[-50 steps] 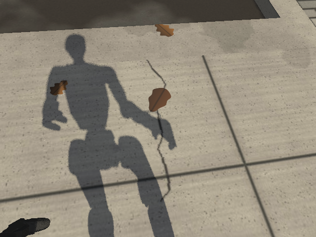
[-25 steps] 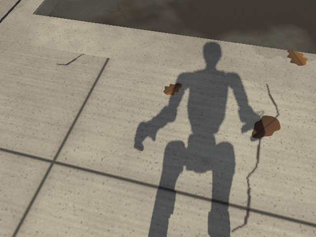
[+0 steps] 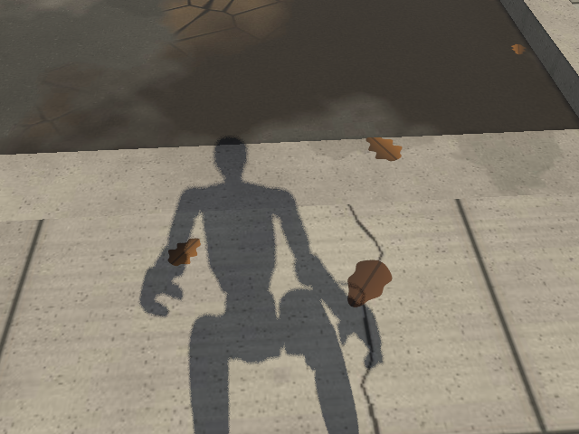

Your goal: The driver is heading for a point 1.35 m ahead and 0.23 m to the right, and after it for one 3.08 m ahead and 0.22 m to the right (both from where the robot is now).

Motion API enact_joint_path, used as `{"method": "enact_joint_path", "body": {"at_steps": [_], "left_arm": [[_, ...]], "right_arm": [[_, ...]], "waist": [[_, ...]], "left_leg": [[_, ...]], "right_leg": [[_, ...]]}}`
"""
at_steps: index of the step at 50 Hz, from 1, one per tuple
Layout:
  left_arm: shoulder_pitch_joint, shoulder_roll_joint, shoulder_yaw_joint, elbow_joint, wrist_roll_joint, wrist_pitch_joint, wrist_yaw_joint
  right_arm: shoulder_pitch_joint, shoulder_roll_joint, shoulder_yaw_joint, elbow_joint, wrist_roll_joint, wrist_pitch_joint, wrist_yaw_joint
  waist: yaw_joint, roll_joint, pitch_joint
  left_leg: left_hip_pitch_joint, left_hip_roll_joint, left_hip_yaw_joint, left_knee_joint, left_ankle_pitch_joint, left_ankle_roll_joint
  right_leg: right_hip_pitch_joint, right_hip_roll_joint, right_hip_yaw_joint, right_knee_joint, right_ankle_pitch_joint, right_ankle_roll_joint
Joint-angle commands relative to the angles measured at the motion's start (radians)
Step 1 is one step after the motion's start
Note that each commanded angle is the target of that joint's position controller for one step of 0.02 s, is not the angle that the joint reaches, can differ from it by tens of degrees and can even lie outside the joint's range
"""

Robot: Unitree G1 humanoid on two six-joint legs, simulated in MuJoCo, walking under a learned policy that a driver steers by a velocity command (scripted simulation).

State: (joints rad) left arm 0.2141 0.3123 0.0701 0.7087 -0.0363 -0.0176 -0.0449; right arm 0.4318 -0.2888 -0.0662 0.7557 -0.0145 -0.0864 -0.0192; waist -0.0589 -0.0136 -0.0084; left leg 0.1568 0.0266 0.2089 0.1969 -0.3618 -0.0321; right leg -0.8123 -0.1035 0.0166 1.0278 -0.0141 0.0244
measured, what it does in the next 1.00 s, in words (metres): walks ahead, turning right: right foot, then left foot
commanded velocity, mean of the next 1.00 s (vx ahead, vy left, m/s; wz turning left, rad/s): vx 0.95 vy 0.00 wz -0.34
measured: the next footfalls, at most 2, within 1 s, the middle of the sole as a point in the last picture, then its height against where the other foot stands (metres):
right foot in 0.16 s outside the picture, level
left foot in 0.62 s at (345, 335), level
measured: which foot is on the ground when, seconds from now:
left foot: down 0.00-0.14, up 0.16-0.60, down 0.62-1.00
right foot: up 0.00-0.14, down 0.16-0.64, up 0.66-1.00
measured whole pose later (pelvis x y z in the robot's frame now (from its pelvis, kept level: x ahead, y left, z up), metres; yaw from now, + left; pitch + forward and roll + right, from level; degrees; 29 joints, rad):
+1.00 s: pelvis +0.81 -0.30 +0.00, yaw -18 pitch +0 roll +1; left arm -0.07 0.25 -0.02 0.58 0.00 -0.15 -0.03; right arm 0.59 -0.24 -0.06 0.80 0.05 -0.07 -0.01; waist -0.16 -0.01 0.03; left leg 0.07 -0.08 -0.26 0.32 -0.38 0.05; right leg -0.57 -0.02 0.16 0.54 0.04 0.03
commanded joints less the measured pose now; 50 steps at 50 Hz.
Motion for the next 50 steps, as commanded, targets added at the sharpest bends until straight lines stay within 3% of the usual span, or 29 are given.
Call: {"method": "enact_joint_path", "body": {"at_steps": [1, 3, 5, 7, 8, 9, 10, 11, 12, 13, 15, 16, 20, 23, 27, 29, 30, 31, 32, 33, 34, 35, 36, 38, 40, 42, 45, 47, 50], "left_arm": [[-0.206, 0.009, -0.022, -0.136, -0.006, -0.024, -0.03], [-0.229, 0.007, -0.03, -0.153, -0.013, -0.027, -0.043], [-0.189, 0.049, -0.015, -0.162, -0.017, -0.025, -0.039], [0.088, 0.161, 0.04, -0.118, -0.033, -0.012, -0.026], [0.321, 0.253, 0.091, -0.056, -0.031, 0.005, -0.01], [0.328, 0.337, 0.104, -0.019, -0.029, 0.014, 0.009], [0.315, 0.324, 0.09, -0.079, -0.009, -0.018, 0.004], [0.315, 0.225, 0.065, -0.078, 0.003, -0.044, -0.001], [0.299, 0.215, 0.061, -0.067, 0.016, -0.061, -0.001], [0.223, 0.188, 0.051, -0.076, 0.022, -0.071, 0.0], [0.101, 0.136, 0.032, -0.114, 0.043, -0.075, 0.009], [0.081, 0.122, 0.028, -0.115, 0.031, -0.074, 0.015], [0.108, 0.11, 0.016, -0.082, 0.006, -0.071, 0.051], [0.177, 0.125, 0.021, -0.038, 0.0, -0.062, 0.063], [0.243, 0.105, 0.018, 0.028, -0.006, -0.062, 0.07], [0.238, 0.136, 0.028, 0.044, 0.017, -0.047, 0.072], [0.215, 0.162, 0.032, 0.042, 0.045, -0.04, 0.064], [0.141, 0.169, 0.027, 0.026, 0.066, -0.034, 0.057], [0.162, 0.072, -0.004, 0.006, 0.087, -0.041, 0.056], [0.351, -0.035, -0.039, 0.015, 0.009, -0.062, 0.041], [0.268, 0.055, -0.039, 0.01, -0.011, -0.078, 0.039], [0.083, 0.102, -0.036, -0.033, -0.01, -0.095, 0.028], [-0.058, 0.087, -0.045, -0.072, 0.02, -0.115, 0.025], [-0.088, 0.05, -0.048, -0.092, 0.042, -0.131, 0.019], [-0.064, 0.036, -0.052, -0.089, 0.048, -0.132, 0.021], [-0.122, 0.029, -0.06, -0.119, 0.06, -0.137, 0.019], [-0.266, 0.008, -0.072, -0.167, 0.053, -0.148, 0.008], [-0.274, 0.038, -0.054, -0.17, 0.039, -0.143, 0.015], [-0.274, 0.085, -0.021, -0.174, 0.016, -0.137, 0.035]], "right_arm": [[-0.04, -0.155, -0.039, -0.047, 0.006, -0.007, 0.003], [-0.05, -0.171, -0.042, -0.036, 0.008, 0.009, 0.008], [-0.059, -0.223, -0.051, -0.032, 0.011, 0.025, 0.007], [-0.092, -0.279, -0.061, -0.04, 0.021, 0.039, 0.006], [-0.113, -0.268, -0.054, -0.062, 0.03, 0.024, 0.003], [-0.024, -0.059, 0.002, -0.102, -0.003, -0.005, 0.012], [-0.064, -0.055, 0.029, -0.166, 0.032, -0.06, 0.009], [-0.24, -0.162, 0.007, -0.208, 0.062, -0.092, 0.008], [-0.289, -0.146, 0.013, -0.235, 0.075, -0.106, 0.005], [-0.275, -0.126, 0.02, -0.216, 0.05, -0.109, 0.0], [-0.198, -0.124, 0.011, -0.184, 0.023, -0.081, 0.009], [-0.192, -0.128, 0.008, -0.177, 0.015, -0.066, 0.013], [-0.378, -0.092, 0.023, -0.239, -0.02, -0.049, 0.017], [-0.501, -0.037, 0.04, -0.272, -0.004, -0.063, 0.033], [-0.548, -0.096, 0.015, -0.288, 0.031, -0.075, 0.042], [-0.453, -0.147, -0.013, -0.271, 0.036, -0.075, 0.038], [-0.319, -0.19, -0.037, -0.243, 0.051, -0.067, 0.029], [-0.117, -0.213, -0.048, -0.206, 0.061, -0.051, 0.018], [0.112, -0.245, -0.044, -0.157, 0.037, -0.039, 0.015], [0.153, -0.267, -0.05, -0.087, 0.024, -0.045, 0.041], [0.111, -0.148, -0.026, -0.105, 0.031, -0.044, 0.048], [0.05, -0.101, -0.019, -0.116, 0.021, -0.033, 0.042], [0.038, -0.119, -0.021, -0.11, 0.011, -0.031, 0.052], [-0.015, -0.101, -0.013, -0.101, 0.005, -0.034, 0.054], [-0.022, -0.074, -0.005, -0.086, 0.029, -0.028, 0.051], [-0.019, -0.091, -0.01, -0.075, 0.052, -0.025, 0.035], [-0.036, -0.134, -0.028, -0.077, 0.058, -0.015, 0.011], [0.0, -0.15, -0.035, -0.067, 0.066, -0.012, 0.006], [0.051, -0.125, -0.034, -0.045, 0.075, 0.004, 0.005]], "waist": [[-0.022, 0.061, 0.23], [-0.01, 0.052, 0.239], [0.041, 0.118, 0.157], [0.209, 0.193, -0.032], [0.327, 0.134, -0.149], [0.189, -0.221, -0.145], [0.176, -0.239, -0.382], [0.236, -0.08, -0.278], [0.193, -0.026, -0.143], [0.127, 0.075, -0.068], [0.028, 0.029, 0.002], [0.016, 0.012, 0.037], [0.06, 0.003, 0.162], [0.141, -0.034, 0.125], [0.165, -0.092, 0.113], [0.104, -0.129, 0.052], [0.027, -0.154, -0.04], [-0.1, -0.171, -0.143], [-0.142, -0.007, -0.318], [-0.02, 0.576, -0.445], [-0.048, 0.4, -0.32], [-0.07, 0.191, -0.17], [-0.061, -0.011, -0.049], [0.019, -0.008, 0.006], [0.062, 0.042, 0.038], [0.067, 0.04, 0.097], [0.028, 0.064, 0.138], [0.018, 0.087, 0.118], [0.025, 0.091, 0.101]], "left_leg": [[-0.088, 0.274, -0.026, -0.148, 0.177, 0.139], [-0.058, 0.265, 0.042, -0.112, 0.382, 0.128], [-0.029, 0.267, 0.076, 0.036, 1.011, 0.121], [-0.086, 0.271, 0.082, 0.426, 1.424, 0.113], [-0.316, 0.228, 0.066, 0.736, 1.255, 0.078], [-0.762, 0.046, 0.007, 1.161, 0.0, 0.009], [-0.93, -0.092, -0.28, 1.375, -0.192, 0.016], [-1.009, -0.027, -0.374, 1.335, -0.06, 0.058], [-1.016, -0.005, -0.361, 1.27, -0.007, 0.077], [-0.948, 0.04, -0.364, 1.187, 0.036, 0.078], [-0.821, 0.074, -0.384, 1.092, 0.081, 0.057], [-0.816, 0.082, -0.372, 1.032, 0.085, 0.039], [-0.751, 0.038, -0.266, 0.693, 0.302, -0.036], [-0.578, -0.023, -0.207, 0.42, 0.557, -0.045], [-0.613, -0.007, -0.263, 0.269, 0.592, -0.009], [-0.582, -0.037, -0.223, 0.28, 0.448, 0.032], [-0.475, -0.064, -0.176, 0.316, 0.374, 0.07], [-0.256, -0.035, -0.165, 0.359, 0.333, 0.108], [0.128, 0.092, -0.358, 0.491, 0.176, 0.179], [0.353, 0.314, -1.027, 0.167, -0.231, 0.387], [0.322, 0.288, -1.175, 0.049, -0.426, 0.344], [0.19, 0.258, -1.012, 0.071, -0.314, 0.316], [0.013, 0.201, -0.914, 0.048, -0.128, 0.3], [-0.129, 0.125, -0.798, 0.022, 0.038, 0.309], [-0.203, 0.092, -0.742, -0.005, 0.103, 0.326], [-0.312, 0.107, -0.718, -0.033, 0.13, 0.338], [-0.564, 0.047, -0.615, -0.075, 0.11, 0.276], [-0.604, 0.057, -0.625, -0.075, 0.088, 0.241], [-0.455, 0.064, -0.643, 0.052, 0.141, 0.196]], "right_leg": [[-0.114, -0.034, -0.043, -0.116, 0.016, -0.044], [-0.046, -0.011, -0.104, -0.207, -0.035, -0.092], [0.136, 0.082, -0.2, -0.221, -0.133, -0.14], [0.524, 0.191, -0.234, -0.202, -0.247, -0.2], [0.926, 0.21, -0.145, -0.292, -0.204, -0.247], [1.215, 0.022, 0.286, -0.393, -0.448, -0.352], [1.33, -0.155, 0.885, -0.678, -0.81, -0.5], [1.255, -0.16, 0.89, -0.788, -0.816, -0.406], [1.1, -0.15, 0.834, -0.809, -0.725, -0.382], [0.923, -0.118, 0.726, -0.792, -0.592, -0.363], [0.688, -0.026, 0.566, -0.799, -0.458, -0.366], [0.636, -0.005, 0.518, -0.825, -0.418, -0.369], [0.413, 0.1, 0.323, -0.851, -0.162, -0.326], [0.368, 0.121, 0.269, -0.844, -0.157, -0.261], [0.655, 0.029, 0.333, -0.776, -0.066, -0.233], [0.831, -0.016, 0.327, -0.666, 0.337, -0.211], [0.89, -0.02, 0.298, -0.514, 0.628, -0.197], [0.811, 0.0, 0.244, -0.268, 0.771, -0.169], [0.55, 0.063, 0.228, 0.122, 0.477, -0.152], [0.22, 0.269, 0.172, 0.499, -0.394, -0.071], [0.075, 0.171, 0.174, 0.502, -0.407, -0.103], [0.039, 0.122, 0.162, 0.463, -0.363, -0.122], [0.064, 0.111, 0.138, 0.375, -0.353, -0.131], [0.124, 0.07, 0.151, 0.205, -0.316, -0.118], [0.151, 0.058, 0.138, 0.064, -0.312, -0.085], [0.155, 0.051, 0.115, -0.097, -0.3, -0.04], [0.416, 0.099, 0.067, -0.378, 0.02, -0.002], [0.572, 0.115, 0.085, -0.434, 0.162, 0.019], [0.596, 0.116, 0.097, -0.513, 0.048, 0.017]]}}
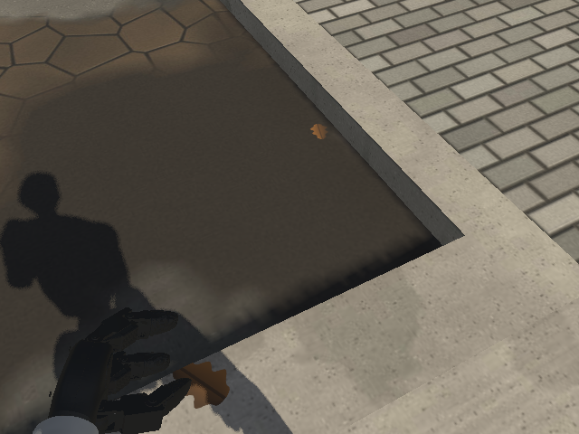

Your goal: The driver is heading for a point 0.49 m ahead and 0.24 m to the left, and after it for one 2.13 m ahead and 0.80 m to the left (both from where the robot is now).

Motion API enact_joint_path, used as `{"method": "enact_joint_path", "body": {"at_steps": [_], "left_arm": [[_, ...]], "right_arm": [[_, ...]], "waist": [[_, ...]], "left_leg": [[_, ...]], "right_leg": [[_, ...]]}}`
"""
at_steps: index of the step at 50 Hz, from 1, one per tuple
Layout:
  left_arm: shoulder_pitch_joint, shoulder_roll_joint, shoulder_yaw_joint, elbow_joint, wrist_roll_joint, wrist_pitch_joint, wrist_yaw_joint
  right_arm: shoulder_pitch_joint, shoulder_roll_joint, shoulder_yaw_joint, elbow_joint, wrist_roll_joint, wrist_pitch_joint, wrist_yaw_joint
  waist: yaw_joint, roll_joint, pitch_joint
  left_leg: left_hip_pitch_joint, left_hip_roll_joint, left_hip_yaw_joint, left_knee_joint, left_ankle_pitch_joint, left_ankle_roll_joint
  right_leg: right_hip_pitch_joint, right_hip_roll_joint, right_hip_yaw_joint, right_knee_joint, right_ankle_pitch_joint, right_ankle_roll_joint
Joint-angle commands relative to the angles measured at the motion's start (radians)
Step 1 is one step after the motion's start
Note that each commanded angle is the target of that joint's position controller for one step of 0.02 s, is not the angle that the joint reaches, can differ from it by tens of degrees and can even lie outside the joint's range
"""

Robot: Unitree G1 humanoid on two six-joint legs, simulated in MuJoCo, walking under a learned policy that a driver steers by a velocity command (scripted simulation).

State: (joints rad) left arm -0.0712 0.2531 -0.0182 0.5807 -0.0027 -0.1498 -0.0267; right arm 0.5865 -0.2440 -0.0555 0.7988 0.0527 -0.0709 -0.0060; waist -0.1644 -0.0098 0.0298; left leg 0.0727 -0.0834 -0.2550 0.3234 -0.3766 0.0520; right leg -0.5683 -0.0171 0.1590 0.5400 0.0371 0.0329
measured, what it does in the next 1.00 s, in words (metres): walks ahead, turning left: right foot, then left foot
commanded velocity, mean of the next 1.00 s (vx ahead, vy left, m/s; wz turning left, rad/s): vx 1.00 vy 0.00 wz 0.80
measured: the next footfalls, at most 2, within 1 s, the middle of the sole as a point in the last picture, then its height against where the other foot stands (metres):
right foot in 0.06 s outside the picture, level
left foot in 0.50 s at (177, 414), level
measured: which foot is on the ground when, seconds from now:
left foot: down 0.00-0.06, up 0.08-0.48, down 0.50-1.00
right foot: up 0.00-0.04, down 0.06-0.50, up 0.52-1.00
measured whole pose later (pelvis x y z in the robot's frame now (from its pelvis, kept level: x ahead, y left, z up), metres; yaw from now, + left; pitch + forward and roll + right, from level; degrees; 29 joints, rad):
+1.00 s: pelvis +0.84 +0.24 -0.09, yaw +48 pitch +0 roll +4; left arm 0.15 0.34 0.05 0.65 -0.03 -0.12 -0.05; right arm 0.41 -0.32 -0.06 0.76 0.02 -0.04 -0.03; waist -0.05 -0.09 -0.02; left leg 0.03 -0.13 -0.19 0.90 -0.84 0.05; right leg -0.44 -0.10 0.05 0.45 0.21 -0.03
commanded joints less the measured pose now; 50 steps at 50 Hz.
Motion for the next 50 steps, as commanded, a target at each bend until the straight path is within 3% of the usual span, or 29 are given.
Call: {"method": "enact_joint_path", "body": {"at_steps": [1, 2, 3, 4, 5, 6, 8, 9, 11, 15, 19, 22, 23, 24, 25, 26, 27, 28, 29, 30, 33, 34, 35, 36, 38, 42, 47, 49, 50], "left_arm": [[0.071, 0.168, 0.085, -0.039, -0.02, -0.007, 0.023], [0.194, 0.196, 0.106, -0.025, -0.025, -0.007, 0.029], [0.435, 0.243, 0.125, 0.008, -0.025, 0.002, 0.041], [0.536, 0.34, 0.14, 0.044, -0.001, 0.02, 0.031], [0.495, 0.267, 0.131, 0.044, -0.009, 0.028, 0.021], [0.442, 0.189, 0.116, 0.042, -0.014, 0.034, 0.026], [0.393, 0.131, 0.101, 0.08, 0.013, 0.047, 0.029], [0.363, 0.107, 0.093, 0.096, 0.028, 0.046, 0.032], [0.339, 0.068, 0.089, 0.126, 0.01, 0.039, 0.027], [0.28, 0.137, 0.105, 0.146, 0.003, 0.028, 0.032], [0.346, 0.215, 0.119, 0.175, -0.002, 0.023, 0.038], [0.4, 0.313, 0.138, 0.185, 0.013, 0.039, 0.044], [0.403, 0.339, 0.145, 0.181, 0.012, 0.055, 0.049], [0.328, 0.352, 0.146, 0.155, 0.013, 0.061, 0.051], [0.277, 0.322, 0.139, 0.131, -0.007, 0.051, 0.047], [0.425, 0.14, 0.091, 0.121, 0.011, 0.02, 0.035], [0.496, 0.147, 0.066, 0.053, -0.019, -0.024, 0.015], [0.3, 0.257, 0.085, 0.026, -0.038, -0.04, 0.015], [0.227, 0.236, 0.084, -0.001, -0.041, -0.039, 0.025], [0.271, 0.211, 0.08, 0.024, -0.02, -0.026, 0.036], [0.319, 0.21, 0.089, 0.054, 0.005, 0.027, 0.035], [0.291, 0.196, 0.084, 0.04, 0.016, 0.033, 0.034], [0.26, 0.162, 0.073, 0.037, 0.029, 0.025, 0.025], [0.183, 0.177, 0.084, 0.017, 0.02, 0.014, 0.013], [0.096, 0.126, 0.068, -0.016, 0.047, 0.006, -0.011], [0.074, 0.112, 0.064, -0.026, 0.013, 0.003, -0.047], [0.096, 0.162, 0.09, -0.013, -0.033, 0.03, -0.022], [0.301, 0.22, 0.122, 0.058, -0.033, 0.031, -0.016], [0.537, 0.262, 0.145, 0.133, -0.028, 0.031, -0.015]], "right_arm": [[-0.099, -0.174, -0.046, -0.083, 0.001, -0.003, -0.006], [-0.114, -0.173, -0.044, -0.089, -0.013, 0.003, 0.0], [-0.144, -0.117, -0.023, -0.125, -0.046, 0.007, 0.003], [0.031, 0.034, 0.024, -0.16, 0.002, -0.006, 0.003], [-0.012, -0.036, 0.024, -0.157, 0.041, -0.001, -0.012], [-0.144, -0.101, 0.009, -0.164, 0.026, 0.004, -0.018], [-0.282, -0.112, -0.002, -0.188, -0.023, 0.011, -0.009], [-0.286, -0.093, -0.005, -0.204, -0.017, 0.022, 0.003], [-0.31, -0.054, 0.002, -0.23, 0.0, 0.048, 0.018], [-0.379, -0.056, 0.017, -0.279, -0.017, 0.054, 0.039], [-0.536, -0.09, 0.016, -0.306, -0.022, 0.032, 0.078], [-0.507, -0.17, -0.019, -0.306, -0.009, 0.018, 0.093], [-0.408, -0.209, -0.04, -0.286, 0.001, 0.024, 0.09], [-0.156, -0.275, -0.078, -0.23, 0.005, 0.037, 0.087], [0.079, -0.34, -0.112, -0.154, 0.012, 0.057, 0.069], [-0.047, -0.389, -0.113, -0.178, 0.015, 0.068, 0.055], [-0.159, -0.353, -0.076, -0.267, -0.021, 0.032, 0.053], [-0.136, -0.272, -0.071, -0.278, -0.03, 0.014, 0.051], [-0.182, -0.278, -0.069, -0.253, -0.039, -0.005, 0.056], [-0.242, -0.257, -0.066, -0.256, -0.045, -0.024, 0.058], [-0.357, -0.184, -0.04, -0.266, -0.045, -0.028, 0.045], [-0.348, -0.192, -0.042, -0.255, -0.027, -0.021, 0.032], [-0.328, -0.21, -0.048, -0.242, -0.035, -0.014, 0.017], [-0.266, -0.205, -0.049, -0.215, -0.026, -0.015, -0.002], [-0.241, -0.184, -0.041, -0.179, -0.018, 0.003, -0.037], [-0.195, -0.173, -0.032, -0.122, -0.021, 0.009, -0.045], [-0.175, -0.166, -0.031, -0.077, -0.032, 0.031, -0.044], [-0.198, -0.185, -0.03, -0.068, -0.042, 0.036, -0.02], [-0.259, -0.185, -0.028, -0.064, -0.042, 0.025, -0.004]], "waist": [[0.172, 0.097, 0.022], [0.251, 0.095, -0.071], [0.356, 0.036, -0.261], [0.26, -0.384, -0.465], [0.271, -0.383, -0.376], [0.299, -0.245, -0.198], [0.267, -0.043, -0.039], [0.225, -0.09, -0.005], [0.192, -0.1, 0.028], [0.147, -0.035, 0.089], [0.2, 0.064, 0.148], [0.147, -0.051, 0.058], [0.08, -0.097, -0.008], [-0.07, -0.13, -0.132], [-0.173, -0.06, -0.215], [0.01, 0.378, -0.155], [0.112, 0.38, -0.392], [0.029, 0.144, -0.304], [0.092, -0.013, -0.107], [0.153, -0.057, -0.09], [0.233, -0.022, -0.003], [0.225, -0.025, 0.017], [0.202, -0.034, 0.005], [0.167, -0.029, 0.029], [0.131, 0.016, 0.041], [0.097, 0.076, 0.015], [0.099, 0.109, 0.087], [0.179, 0.088, -0.009], [0.303, 0.037, -0.099]], "left_leg": [[-0.333, 0.161, -0.168, 0.034, 0.314, 0.09], [-0.345, 0.122, -0.127, 0.234, 0.439, 0.055], [-0.491, 0.08, -0.068, 0.565, 0.368, 0.026], [-0.782, -0.011, 0.037, 0.946, -0.172, -0.017], [-0.934, 0.081, 0.075, 1.106, -0.111, -0.015], [-0.992, 0.115, 0.118, 1.142, -0.03, -0.014], [-0.932, 0.189, 0.146, 1.068, 0.055, -0.008], [-0.891, 0.221, 0.134, 1.033, 0.074, -0.006], [-0.888, 0.26, 0.14, 0.993, 0.056, 0.001], [-0.909, 0.279, 0.156, 0.836, 0.246, -0.015], [-0.767, 0.207, 0.291, 0.493, 0.501, 0.021], [-0.55, 0.067, 0.413, 0.44, 0.413, 0.064], [-0.442, 0.021, 0.438, 0.47, 0.322, 0.087], [-0.153, 0.01, 0.407, 0.571, 0.323, 0.129], [0.202, 0.031, 0.312, 0.519, 0.334, 0.174], [0.34, 0.147, 0.004, 0.371, 0.244, 0.304], [0.419, 0.349, -0.62, 0.082, -0.254, 0.475], [0.281, 0.328, -0.642, -0.052, -0.31, 0.385], [0.057, 0.3, -0.57, -0.092, -0.228, 0.337], [-0.068, 0.28, -0.518, -0.055, -0.137, 0.34], [-0.361, 0.184, -0.313, -0.022, 0.056, 0.316], [-0.421, 0.168, -0.271, -0.011, 0.133, 0.312], [-0.459, 0.153, -0.222, 0.033, 0.267, 0.307], [-0.439, 0.125, -0.21, 0.065, 0.211, 0.28], [-0.562, 0.051, -0.137, 0.099, 0.058, 0.223], [-0.591, 0.063, -0.095, 0.19, -0.084, 0.165], [-0.129, 0.162, -0.098, 0.348, 0.154, 0.132], [-0.031, 0.177, -0.049, 0.568, 0.556, 0.115], [-0.137, 0.147, 0.018, 0.842, 0.719, 0.092]], "right_leg": [[0.414, 0.043, -0.062, -0.032, -0.088, -0.009], [0.557, 0.016, -0.062, -0.018, -0.13, -0.033], [0.853, -0.132, 0.074, 0.033, -0.322, -0.086], [1.145, -0.412, 0.655, -0.143, -0.715, -0.26], [1.057, -0.423, 0.832, -0.256, -0.931, -0.259], [0.925, -0.374, 0.646, -0.264, -0.801, -0.221], [0.681, -0.292, 0.331, -0.261, -0.438, -0.191], [0.598, -0.269, 0.24, -0.276, -0.359, -0.189], [0.531, -0.253, 0.109, -0.309, -0.265, -0.181], [0.448, -0.252, -0.109, -0.382, -0.087, -0.175], [0.454, -0.192, -0.309, -0.434, 0.017, -0.116], [0.57, -0.2, -0.37, -0.269, 0.693, -0.094], [0.6, -0.215, -0.379, -0.104, 0.94, -0.091], [0.493, -0.244, -0.368, 0.181, 1.105, -0.085], [0.257, -0.178, -0.354, 0.546, 0.819, -0.055], [-0.089, 0.075, -0.326, 1.059, -0.547, -0.015], [-0.293, 0.094, -0.037, 1.147, -0.604, -0.032], [-0.262, 0.044, 0.011, 1.013, -0.475, -0.07], [-0.231, 0.021, 0.0, 0.862, -0.409, -0.081], [-0.156, -0.02, 0.028, 0.779, -0.387, -0.071], [0.001, -0.057, 0.034, 0.562, -0.426, -0.028], [0.016, -0.055, 0.01, 0.481, -0.43, -0.011], [0.043, -0.043, -0.018, 0.471, -0.275, -0.005], [-0.03, -0.051, 0.03, 0.379, -0.093, -0.012], [0.077, -0.008, -0.018, 0.165, 0.257, -0.018], [0.236, -0.004, -0.039, 0.09, 0.413, -0.04], [-0.005, -0.146, -0.044, -0.099, 0.273, -0.041], [0.152, -0.115, -0.116, -0.091, 0.081, -0.067], [0.413, -0.072, -0.167, -0.078, 0.061, -0.095]]}}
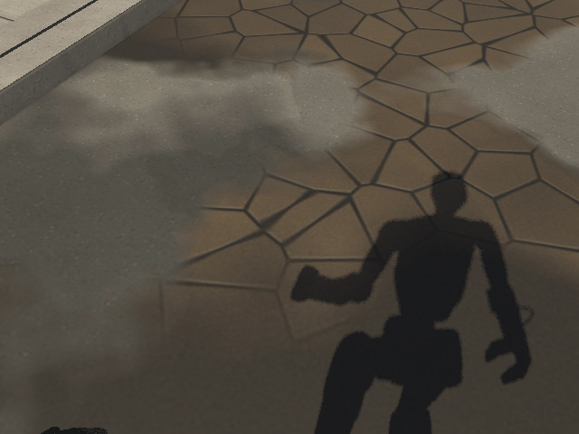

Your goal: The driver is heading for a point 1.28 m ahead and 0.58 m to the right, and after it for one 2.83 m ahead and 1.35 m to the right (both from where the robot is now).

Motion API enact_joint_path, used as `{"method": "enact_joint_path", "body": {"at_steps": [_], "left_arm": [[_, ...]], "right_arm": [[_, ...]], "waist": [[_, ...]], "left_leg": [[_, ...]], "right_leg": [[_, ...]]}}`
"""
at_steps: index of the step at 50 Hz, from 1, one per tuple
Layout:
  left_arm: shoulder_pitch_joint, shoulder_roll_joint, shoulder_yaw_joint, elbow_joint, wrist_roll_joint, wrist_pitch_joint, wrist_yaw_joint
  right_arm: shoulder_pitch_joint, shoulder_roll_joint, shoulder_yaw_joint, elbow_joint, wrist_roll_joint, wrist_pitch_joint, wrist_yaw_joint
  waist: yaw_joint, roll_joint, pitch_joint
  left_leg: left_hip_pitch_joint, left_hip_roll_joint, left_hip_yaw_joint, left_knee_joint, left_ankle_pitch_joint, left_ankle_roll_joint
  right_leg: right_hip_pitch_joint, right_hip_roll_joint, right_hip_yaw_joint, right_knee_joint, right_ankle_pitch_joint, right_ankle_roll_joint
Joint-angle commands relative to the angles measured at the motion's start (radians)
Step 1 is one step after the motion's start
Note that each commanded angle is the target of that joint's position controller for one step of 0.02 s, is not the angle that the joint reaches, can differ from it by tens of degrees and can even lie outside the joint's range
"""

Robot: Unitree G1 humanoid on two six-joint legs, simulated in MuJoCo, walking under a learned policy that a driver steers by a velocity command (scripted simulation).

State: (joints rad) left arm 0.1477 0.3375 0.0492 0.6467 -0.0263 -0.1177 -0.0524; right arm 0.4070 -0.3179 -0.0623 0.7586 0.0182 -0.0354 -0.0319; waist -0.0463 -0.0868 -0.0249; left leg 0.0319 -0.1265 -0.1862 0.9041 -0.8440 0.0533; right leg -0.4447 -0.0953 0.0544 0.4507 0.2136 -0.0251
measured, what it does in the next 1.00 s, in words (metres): goes down, turning right: right foot 0.12 m lower, then left foot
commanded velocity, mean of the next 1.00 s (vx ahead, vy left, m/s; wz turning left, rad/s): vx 1.00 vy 0.00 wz -0.76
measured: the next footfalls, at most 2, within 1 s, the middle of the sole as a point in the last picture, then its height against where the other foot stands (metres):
right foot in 0.02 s outside the picture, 0.12 m lower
left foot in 0.42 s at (292, 413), level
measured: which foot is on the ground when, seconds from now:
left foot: down 0.00-0.02, up 0.04-0.40, down 0.42-0.86, up 0.88-1.00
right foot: up 0.00-0.00, down 0.02-0.40, up 0.42-0.84, down 0.86-1.00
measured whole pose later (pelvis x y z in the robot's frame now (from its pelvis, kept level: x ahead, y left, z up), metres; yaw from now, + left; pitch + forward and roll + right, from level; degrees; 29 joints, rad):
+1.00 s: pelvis +0.81 -0.37 -0.04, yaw -50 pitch -2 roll +0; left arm 0.30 0.30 0.05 0.68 0.00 -0.05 -0.05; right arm 0.18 -0.26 -0.01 0.70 0.02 -0.14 0.00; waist 0.01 0.00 0.09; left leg -0.39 0.05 -0.11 1.34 -0.33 0.02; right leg -0.37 0.16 -0.04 0.63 -0.24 -0.16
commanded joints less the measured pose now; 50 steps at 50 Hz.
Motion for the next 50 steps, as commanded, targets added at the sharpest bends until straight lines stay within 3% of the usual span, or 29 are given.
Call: {"method": "enact_joint_path", "body": {"at_steps": [1, 2, 3, 4, 5, 6, 8, 13, 17, 19, 21, 22, 23, 24, 26, 27, 29, 31, 37, 39, 41, 42, 43, 44, 45, 46, 47, 48, 50], "left_arm": [[0.562, 0.18, 0.063, 0.156, 0.002, 0.007, 0.003], [0.551, 0.126, 0.026, 0.193, 0.024, 0.008, -0.023], [0.558, 0.204, 0.061, 0.187, 0.018, 0.023, -0.011], [0.483, 0.128, 0.055, 0.141, 0.031, 0.028, 0.008], [0.368, 0.084, 0.038, 0.102, 0.044, 0.015, 0.01], [0.309, 0.104, 0.032, 0.094, 0.054, -0.012, 0.007], [0.26, 0.077, 0.022, 0.111, 0.029, -0.016, 0.023], [0.339, 0.047, 0.02, 0.151, -0.008, 0.016, 0.066], [0.406, 0.014, 0.021, 0.191, -0.029, 0.03, 0.075], [0.381, 0.036, 0.036, 0.185, -0.019, 0.04, 0.071], [0.248, 0.014, 0.027, 0.104, 0.042, 0.052, 0.061], [0.456, -0.144, -0.023, 0.084, -0.012, 0.048, 0.055], [0.406, -0.057, -0.016, 0.096, -0.045, 0.055, 0.069], [0.271, 0.01, 0.003, 0.071, -0.034, 0.056, 0.071], [0.128, 0.002, 0.01, 0.031, 0.006, 0.053, 0.063], [0.127, -0.02, 0.012, 0.019, -0.004, 0.062, 0.052], [0.112, -0.06, 0.003, -0.011, -0.027, 0.088, 0.043], [0.072, -0.064, -0.007, -0.048, -0.014, 0.097, 0.033], [-0.12, -0.012, -0.013, -0.112, 0.002, 0.073, -0.016], [-0.136, 0.052, 0.01, -0.128, -0.004, 0.069, -0.026], [0.008, 0.121, 0.045, -0.114, -0.021, 0.081, -0.023], [0.218, 0.181, 0.078, -0.063, -0.021, 0.095, -0.016], [0.434, 0.23, 0.108, 0.009, -0.024, 0.113, 0.002], [0.386, 0.295, 0.106, 0.006, -0.021, 0.12, 0.014], [0.315, 0.268, 0.085, -0.069, 0.013, 0.089, 0.011], [0.326, 0.183, 0.078, -0.072, 0.017, 0.072, 0.013], [0.282, 0.167, 0.069, -0.052, 0.023, 0.049, 0.011], [0.211, 0.135, 0.057, -0.052, 0.026, 0.031, 0.008], [0.106, 0.075, 0.032, -0.061, 0.054, 0.022, 0.017]], "right_arm": [[-0.142, -0.065, -0.006, -0.025, -0.014, -0.035, 0.029], [0.031, 0.129, 0.047, -0.052, -0.043, -0.072, 0.032], [0.125, 0.054, 0.054, -0.103, 0.027, -0.108, 0.036], [-0.074, -0.055, 0.042, -0.139, 0.064, -0.124, 0.04], [-0.266, -0.105, 0.028, -0.161, 0.042, -0.128, 0.028], [-0.354, -0.079, 0.024, -0.178, 0.012, -0.128, 0.019], [-0.337, -0.041, 0.027, -0.173, -0.039, -0.12, 0.022], [-0.539, 0.024, 0.049, -0.244, -0.033, -0.12, 0.051], [-0.558, -0.016, 0.014, -0.269, 0.0, -0.117, 0.048], [-0.436, -0.076, -0.023, -0.258, 0.008, -0.119, 0.032], [0.025, -0.154, -0.055, -0.174, 0.019, -0.097, 0.001], [0.045, -0.2, -0.051, -0.145, -0.01, -0.099, 0.024], [0.011, -0.105, -0.045, -0.152, -0.007, -0.097, 0.028], [-0.057, -0.047, -0.035, -0.148, -0.003, -0.09, 0.022], [-0.114, -0.03, -0.029, -0.102, -0.031, -0.083, 0.028], [-0.139, -0.006, -0.022, -0.083, -0.045, -0.087, 0.03], [-0.178, 0.026, -0.015, -0.053, -0.023, -0.091, 0.041], [-0.21, -0.009, -0.023, -0.038, -0.009, -0.095, 0.043], [-0.161, -0.146, -0.043, -0.008, -0.016, -0.102, 0.03], [-0.117, -0.197, -0.05, -0.002, -0.017, -0.089, 0.028], [-0.107, -0.26, -0.063, -0.011, -0.013, -0.06, 0.021], [-0.14, -0.271, -0.065, -0.03, -0.013, -0.052, 0.019], [-0.162, -0.232, -0.053, -0.041, -0.01, -0.06, 0.017], [-0.088, -0.035, 0.005, -0.079, -0.045, -0.095, 0.032], [-0.008, -0.07, 0.024, -0.15, -0.001, -0.139, 0.046], [-0.165, -0.166, 0.008, -0.152, 0.025, -0.155, 0.045], [-0.222, -0.142, 0.012, -0.172, 0.038, -0.154, 0.037], [-0.214, -0.114, 0.02, -0.145, 0.01, -0.144, 0.025], [-0.116, -0.106, 0.016, -0.093, 0.0, -0.102, 0.029]], "waist": [[0.296, -0.038, -0.091], [0.108, -0.433, -0.074], [0.088, -0.548, -0.199], [0.143, -0.191, -0.139], [0.148, 0.1, -0.019], [0.111, 0.171, 0.039], [0.042, 0.093, 0.1], [0.104, 0.028, 0.141], [0.098, 0.02, 0.087], [0.006, -0.01, -0.017], [-0.211, 0.036, -0.308], [-0.063, 0.482, -0.475], [-0.091, 0.444, -0.348], [-0.107, 0.334, -0.165], [-0.059, 0.126, 0.024], [-0.017, 0.141, 0.048], [0.024, 0.162, 0.074], [0.049, 0.142, 0.118], [0.012, 0.051, 0.175], [0.037, 0.108, 0.137], [0.154, 0.204, 0.035], [0.263, 0.215, -0.069], [0.35, 0.12, -0.131], [0.197, -0.296, -0.126], [0.132, -0.258, -0.417], [0.203, -0.029, -0.314], [0.144, 0.106, -0.117], [0.088, 0.203, -0.056], [0.006, 0.146, 0.011]], "left_leg": [[-0.392, 0.089, 0.033, 0.797, 0.792, 0.037], [-0.871, 0.011, 0.037, 1.14, 0.1, 0.009], [-1.066, 0.019, 0.064, 1.109, 0.162, -0.019], [-1.118, 0.116, 0.059, 0.835, 0.385, 0.018], [-1.013, 0.147, 0.055, 0.68, 0.508, 0.026], [-0.926, 0.171, 0.011, 0.538, 0.571, 0.026], [-0.789, 0.199, -0.017, 0.271, 0.583, -0.027], [-0.502, 0.091, 0.142, -0.286, 0.876, -0.096], [-0.3, 0.066, 0.105, -0.443, 1.001, -0.076], [-0.128, 0.047, 0.127, -0.442, 0.899, -0.048], [0.381, 0.274, -0.065, -0.309, 0.598, 0.023], [0.631, 0.563, -0.634, -0.485, 0.248, 0.206], [0.536, 0.531, -0.731, -0.582, 0.022, 0.183], [0.383, 0.473, -0.533, -0.608, 0.141, 0.137], [0.096, 0.416, -0.288, -0.648, 0.508, 0.122], [0.009, 0.398, -0.205, -0.667, 0.573, 0.12], [-0.071, 0.394, -0.085, -0.709, 0.624, 0.107], [-0.138, 0.409, 0.015, -0.75, 0.728, 0.112], [-0.178, 0.317, 0.349, -0.817, 0.972, 0.035], [-0.06, 0.321, 0.39, -0.73, 1.424, 0.005], [0.018, 0.356, 0.401, -0.444, 1.905, 0.0], [-0.067, 0.365, 0.387, -0.19, 1.983, 0.002], [-0.31, 0.295, 0.38, 0.176, 1.586, -0.034], [-0.654, 0.07, 0.324, 0.655, 0.314, -0.076], [-0.859, 0.053, 0.045, 0.778, 0.284, -0.05], [-0.864, 0.122, 0.02, 0.667, 0.416, -0.011], [-0.868, 0.148, 0.048, 0.553, 0.473, -0.009], [-0.789, 0.198, 0.04, 0.47, 0.511, -0.019], [-0.652, 0.263, 0.046, 0.391, 0.546, -0.042]], "right_leg": [[0.588, -0.019, -0.008, 0.102, -0.104, -0.083], [0.8, -0.004, 0.189, 0.316, 0.021, -0.091], [0.934, -0.19, 0.694, -0.026, -0.474, -0.291], [0.859, -0.241, 0.868, -0.226, -0.884, -0.304], [0.629, -0.228, 0.857, -0.25, -0.863, -0.279], [0.474, -0.204, 0.845, -0.225, -0.737, -0.283], [0.282, -0.102, 0.642, -0.21, -0.547, -0.297], [0.106, 0.022, 0.37, -0.307, -0.218, -0.227], [0.201, 0.028, 0.359, -0.238, -0.147, -0.15], [0.265, 0.065, 0.334, -0.031, 0.172, -0.102], [0.045, 0.125, 0.27, 0.501, 0.03, -0.058], [-0.244, 0.211, 0.197, 0.852, -0.746, -0.028], [-0.374, 0.113, 0.144, 0.951, -0.702, -0.039], [-0.422, 0.075, 0.104, 0.927, -0.615, -0.049], [-0.366, 0.012, 0.068, 0.867, -0.538, -0.05], [-0.326, -0.024, 0.074, 0.847, -0.53, -0.052], [-0.334, -0.071, 0.064, 0.818, -0.546, -0.051], [-0.375, -0.1, 0.056, 0.781, -0.479, -0.032], [-0.176, -0.019, -0.102, 0.373, -0.06, -0.045], [-0.08, 0.075, -0.187, 0.306, -0.1, -0.081], [0.091, 0.159, -0.24, 0.33, -0.272, -0.119], [0.346, 0.181, -0.224, 0.33, -0.313, -0.158], [0.69, 0.145, -0.109, 0.259, -0.265, -0.203], [0.875, 0.011, 0.225, 0.227, -0.177, -0.307], [1.029, -0.186, 0.822, -0.059, -0.79, -0.493], [0.904, -0.175, 0.843, -0.191, -0.932, -0.395], [0.7, -0.157, 0.77, -0.229, -0.852, -0.355], [0.537, -0.129, 0.674, -0.211, -0.704, -0.332], [0.29, -0.072, 0.475, -0.211, -0.524, -0.309]]}}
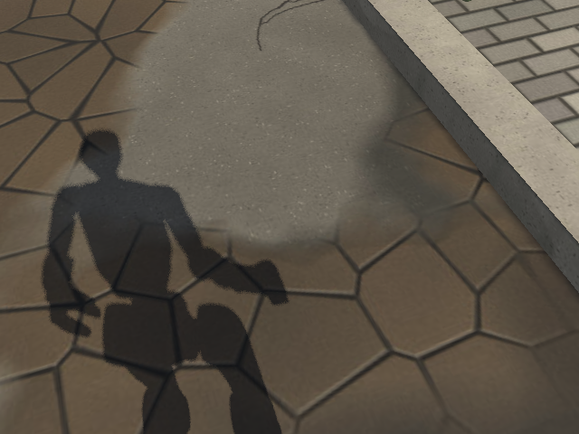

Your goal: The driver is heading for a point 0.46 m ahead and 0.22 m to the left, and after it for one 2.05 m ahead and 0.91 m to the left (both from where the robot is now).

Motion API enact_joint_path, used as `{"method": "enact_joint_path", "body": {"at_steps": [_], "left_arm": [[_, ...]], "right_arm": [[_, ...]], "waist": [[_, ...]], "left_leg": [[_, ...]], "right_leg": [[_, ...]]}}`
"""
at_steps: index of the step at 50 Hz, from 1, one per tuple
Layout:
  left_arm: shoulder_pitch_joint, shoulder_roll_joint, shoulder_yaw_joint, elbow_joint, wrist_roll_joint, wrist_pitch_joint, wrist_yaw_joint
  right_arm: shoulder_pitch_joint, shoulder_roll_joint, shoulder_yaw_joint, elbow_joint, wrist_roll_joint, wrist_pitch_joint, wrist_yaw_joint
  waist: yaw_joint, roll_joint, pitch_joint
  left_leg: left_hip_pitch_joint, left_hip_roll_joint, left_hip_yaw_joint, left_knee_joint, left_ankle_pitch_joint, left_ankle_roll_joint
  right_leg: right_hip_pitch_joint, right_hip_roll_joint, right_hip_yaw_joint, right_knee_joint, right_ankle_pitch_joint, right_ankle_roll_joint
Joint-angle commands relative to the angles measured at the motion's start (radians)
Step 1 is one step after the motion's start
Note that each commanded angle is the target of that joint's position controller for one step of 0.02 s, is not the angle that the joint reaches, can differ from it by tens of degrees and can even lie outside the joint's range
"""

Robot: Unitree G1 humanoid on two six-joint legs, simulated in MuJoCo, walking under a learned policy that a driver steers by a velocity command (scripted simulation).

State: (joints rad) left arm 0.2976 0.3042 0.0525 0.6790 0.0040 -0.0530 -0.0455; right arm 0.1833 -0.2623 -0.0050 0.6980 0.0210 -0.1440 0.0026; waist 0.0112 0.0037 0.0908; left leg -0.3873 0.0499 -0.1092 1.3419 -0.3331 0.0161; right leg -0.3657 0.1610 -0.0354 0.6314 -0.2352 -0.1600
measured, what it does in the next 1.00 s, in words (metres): walks ahead, turning left: left foot, then right foot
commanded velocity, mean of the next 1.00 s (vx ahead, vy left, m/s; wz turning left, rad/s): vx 0.31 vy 0.00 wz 0.64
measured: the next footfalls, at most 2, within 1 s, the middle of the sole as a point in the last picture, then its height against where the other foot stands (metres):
left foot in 0.30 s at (242, 400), level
right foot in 0.84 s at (293, 333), level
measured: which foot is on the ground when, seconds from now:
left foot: up 0.00-0.28, down 0.30-0.84, up 0.86-1.00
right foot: down 0.00-0.32, up 0.34-0.82, down 0.84-1.00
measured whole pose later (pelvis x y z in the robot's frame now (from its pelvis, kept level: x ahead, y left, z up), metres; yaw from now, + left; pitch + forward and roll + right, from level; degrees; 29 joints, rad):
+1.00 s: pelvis +0.55 +0.05 +0.02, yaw +45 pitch +1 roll -1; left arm 0.07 0.27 0.05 0.64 0.02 -0.01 0.04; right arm 0.23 -0.38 -0.09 0.60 0.03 0.08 -0.03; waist -0.02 0.05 0.06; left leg -0.53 -0.10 -0.19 1.19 -0.44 -0.08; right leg -0.31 0.05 0.04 0.45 -0.16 -0.02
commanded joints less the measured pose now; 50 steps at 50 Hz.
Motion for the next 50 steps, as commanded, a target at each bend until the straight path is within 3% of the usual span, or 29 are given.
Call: {"method": "enact_joint_path", "body": {"at_steps": [1, 4, 7, 10, 12, 13, 14, 15, 16, 17, 18, 19, 20, 21, 23, 25, 27, 30, 33, 37, 40, 41, 42, 43, 44, 45, 46, 48, 50], "left_arm": [[-0.05, 0.08, 0.018, -0.076, 0.012, -0.044, 0.012], [0.01, 0.08, 0.012, -0.024, 0.001, -0.061, 0.028], [0.044, 0.081, 0.008, 0.007, 0.002, -0.069, 0.05], [0.12, 0.114, 0.014, 0.066, 0.003, -0.059, 0.062], [0.101, 0.132, 0.02, 0.067, 0.009, -0.037, 0.073], [0.073, 0.151, 0.027, 0.055, 0.013, -0.024, 0.082], [0.032, 0.165, 0.033, 0.038, 0.025, -0.01, 0.092], [-0.042, 0.178, 0.038, 0.012, 0.032, 0.001, 0.096], [-0.058, 0.123, 0.024, -0.01, 0.036, -0.002, 0.087], [0.186, -0.03, -0.013, -0.039, 0.03, -0.005, 0.062], [0.208, 0.082, -0.016, -0.039, 0.005, -0.021, 0.039], [0.053, 0.154, 0.002, -0.067, -0.011, -0.02, 0.036], [-0.036, 0.142, 0.003, -0.095, -0.001, -0.013, 0.046], [-0.064, 0.135, 0.002, -0.106, 0.012, 0.001, 0.058], [-0.038, 0.127, 0.006, -0.097, 0.021, 0.021, 0.068], [-0.043, 0.093, 0.0, -0.088, 0.032, 0.016, 0.082], [-0.079, 0.081, -0.001, -0.094, 0.032, 0.017, 0.092], [-0.146, 0.09, 0.006, -0.103, 0.016, 0.028, 0.096], [-0.223, 0.088, 0.01, -0.112, 0.007, 0.019, 0.09], [-0.29, 0.097, 0.019, -0.113, 0.003, -0.015, 0.075], [-0.26, 0.12, 0.036, -0.087, -0.004, -0.033, 0.061], [-0.227, 0.122, 0.043, -0.07, -0.009, -0.035, 0.059], [-0.223, 0.132, 0.045, -0.066, -0.007, -0.029, 0.061], [-0.232, 0.169, 0.049, -0.095, 0.006, -0.009, 0.071], [-0.187, 0.181, 0.054, -0.084, 0.04, 0.004, 0.067], [-0.208, 0.136, 0.052, -0.097, 0.027, 0.007, 0.069], [-0.237, 0.101, 0.042, -0.105, 0.019, 0.015, 0.076], [-0.272, 0.094, 0.032, -0.119, 0.01, 0.035, 0.091], [-0.247, 0.088, 0.024, -0.107, 0.023, 0.045, 0.096]], "right_arm": [[0.11, -0.151, -0.042, -0.025, -0.001, 0.027, -0.005], [-0.034, -0.084, -0.014, -0.074, -0.015, 0.049, -0.007], [-0.157, -0.047, 0.0, -0.078, -0.033, 0.019, 0.026], [-0.201, -0.057, -0.012, -0.099, -0.005, 0.005, 0.062], [-0.166, -0.107, -0.035, -0.1, -0.009, 0.006, 0.08], [-0.092, -0.137, -0.052, -0.087, -0.013, 0.01, 0.086], [0.058, -0.175, -0.073, -0.049, -0.008, 0.02, 0.084], [0.246, -0.213, -0.093, -0.01, -0.002, 0.035, 0.073], [0.355, -0.239, -0.095, 0.012, -0.003, 0.05, 0.052], [0.252, -0.3, -0.09, -0.042, -0.056, 0.034, 0.053], [0.166, -0.293, -0.107, -0.104, -0.061, 0.053, 0.046], [0.092, -0.243, -0.101, -0.146, -0.043, 0.073, 0.034], [0.042, -0.207, -0.089, -0.149, -0.019, 0.086, 0.027], [0.015, -0.189, -0.081, -0.158, -0.01, 0.091, 0.022], [-0.024, -0.191, -0.087, -0.162, -0.022, 0.101, 0.018], [0.002, -0.195, -0.092, -0.145, -0.014, 0.105, 0.009], [0.03, -0.223, -0.103, -0.13, -0.008, 0.122, -0.012], [0.019, -0.238, -0.108, -0.136, 0.015, 0.162, -0.043], [0.019, -0.229, -0.11, -0.143, 0.014, 0.186, -0.058], [0.038, -0.218, -0.118, -0.149, 0.006, 0.196, -0.059], [0.011, -0.209, -0.119, -0.171, 0.005, 0.197, -0.053], [-0.003, -0.196, -0.114, -0.178, 0.011, 0.198, -0.05], [0.056, -0.142, -0.098, -0.167, 0.013, 0.2, -0.044], [0.137, -0.098, -0.084, -0.153, -0.003, 0.199, -0.039], [0.135, -0.201, -0.109, -0.192, 0.012, 0.193, -0.028], [0.115, -0.284, -0.132, -0.167, 0.006, 0.193, -0.026], [0.1, -0.297, -0.14, -0.148, 0.011, 0.202, -0.028], [0.125, -0.252, -0.13, -0.133, 0.006, 0.224, -0.034], [0.094, -0.2, -0.112, -0.151, 0.006, 0.22, -0.037]], "waist": [[-0.06, 0.033, -0.067], [-0.009, 0.0, 0.025], [0.062, 0.048, 0.042], [0.094, -0.012, 0.024], [0.059, -0.045, -0.036], [0.016, -0.072, -0.095], [-0.059, -0.104, -0.171], [-0.171, -0.117, -0.233], [-0.208, 0.049, -0.283], [-0.01, 0.363, -0.413], [-0.063, 0.198, -0.628], [-0.083, 0.04, -0.5], [-0.044, -0.105, -0.321], [-0.014, -0.122, -0.247], [0.033, -0.042, -0.159], [0.026, -0.023, -0.17], [0.016, -0.009, -0.23], [0.0, 0.049, -0.255], [-0.027, 0.116, -0.209], [-0.058, 0.165, -0.181], [-0.039, 0.182, -0.182], [-0.018, 0.161, -0.181], [-0.043, 0.049, -0.228], [-0.079, -0.12, -0.273], [-0.081, -0.279, -0.276], [-0.056, -0.19, -0.223], [-0.047, -0.132, -0.177], [-0.046, -0.097, -0.127], [-0.027, -0.117, -0.107]], "left_leg": [[-0.222, 0.114, -0.009, -0.092, 0.032, -0.018], [-0.286, 0.135, 0.048, -0.292, 0.227, -0.042], [-0.111, 0.052, 0.15, -0.628, 0.631, -0.024], [-0.092, -0.022, 0.155, -0.795, 0.779, -0.003], [-0.087, -0.086, 0.183, -0.835, 0.724, 0.019], [-0.039, -0.128, 0.206, -0.819, 0.64, 0.027], [0.075, -0.163, 0.216, -0.778, 0.548, 0.036], [0.258, -0.144, 0.177, -0.762, 0.523, 0.057], [0.437, -0.032, 0.03, -0.805, 0.738, 0.097], [0.807, 0.241, -0.504, -0.734, 1.003, 0.355], [0.84, 0.287, -0.728, -0.913, 0.665, 0.404], [0.668, 0.224, -0.634, -0.966, 0.328, 0.349], [0.454, 0.172, -0.57, -1.023, 0.177, 0.304], [0.313, 0.136, -0.54, -1.05, 0.179, 0.285], [0.127, 0.045, -0.432, -1.081, 0.291, 0.25], [0.09, 0.014, -0.359, -1.031, 0.573, 0.245], [0.114, 0.004, -0.344, -0.986, 0.689, 0.23], [0.141, -0.032, -0.37, -0.979, 0.456, 0.16], [0.155, -0.061, -0.414, -0.986, 0.246, 0.124], [0.227, -0.057, -0.493, -0.936, 0.29, 0.132], [0.232, -0.069, -0.553, -0.874, 0.357, 0.111], [0.197, -0.101, -0.542, -0.824, 0.263, 0.089], [0.111, -0.16, -0.464, -0.697, -0.081, 0.052], [-0.034, -0.252, -0.296, -0.475, -0.348, 0.009], [-0.167, -0.246, -0.199, -0.32, -0.376, -0.033], [-0.201, -0.171, -0.165, -0.225, -0.273, -0.075], [-0.221, -0.144, -0.144, -0.183, -0.186, -0.091], [-0.238, -0.116, -0.076, -0.055, -0.094, -0.113], [-0.233, -0.09, 0.007, -0.04, -0.06, -0.124]], "right_leg": [[0.139, -0.316, 0.479, -0.408, -0.011, -0.162], [0.046, -0.258, 0.256, -0.463, 0.161, -0.115], [-0.009, -0.184, 0.045, -0.459, 0.413, -0.016], [0.161, -0.23, 0.009, -0.446, 0.473, 0.044], [0.317, -0.249, -0.014, -0.327, 0.67, 0.092], [0.38, -0.258, -0.021, -0.226, 0.83, 0.118], [0.396, -0.264, -0.023, -0.068, 0.979, 0.138], [0.306, -0.263, -0.032, 0.182, 1.015, 0.161], [0.158, -0.15, -0.06, 0.587, 0.476, 0.195], [-0.299, 0.019, 0.091, 1.024, -0.457, 0.289], [-0.309, -0.016, 0.243, 1.078, -0.351, 0.246], [-0.31, -0.07, 0.242, 0.972, -0.263, 0.202], [-0.332, -0.098, 0.21, 0.865, -0.221, 0.187], [-0.308, -0.115, 0.203, 0.78, -0.201, 0.187], [-0.221, -0.137, 0.201, 0.619, -0.183, 0.199], [-0.202, -0.131, 0.186, 0.493, -0.166, 0.23], [-0.208, -0.111, 0.192, 0.419, -0.105, 0.261], [-0.23, -0.094, 0.218, 0.324, 0.014, 0.274], [-0.228, -0.079, 0.235, 0.203, 0.058, 0.265], [-0.175, -0.061, 0.254, 0.021, 0.046, 0.252], [-0.021, -0.066, 0.254, -0.168, 0.067, 0.234], [0.073, -0.097, 0.242, -0.282, 0.167, 0.218], [0.24, -0.225, 0.301, -0.33, 0.285, 0.159], [0.385, -0.43, 0.461, -0.248, 0.525, 0.059], [0.361, -0.561, 0.633, -0.27, 0.542, -0.074], [0.318, -0.525, 0.58, -0.288, 0.415, -0.078], [0.279, -0.452, 0.466, -0.285, 0.282, -0.036], [0.198, -0.395, 0.342, -0.305, 0.195, -0.01], [0.16, -0.355, 0.257, -0.334, 0.241, -0.03]]}}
